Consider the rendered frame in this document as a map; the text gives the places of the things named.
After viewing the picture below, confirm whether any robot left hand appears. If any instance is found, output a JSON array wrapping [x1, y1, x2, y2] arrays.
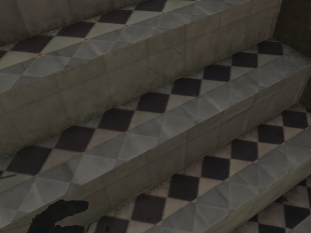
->
[[27, 199, 89, 233]]

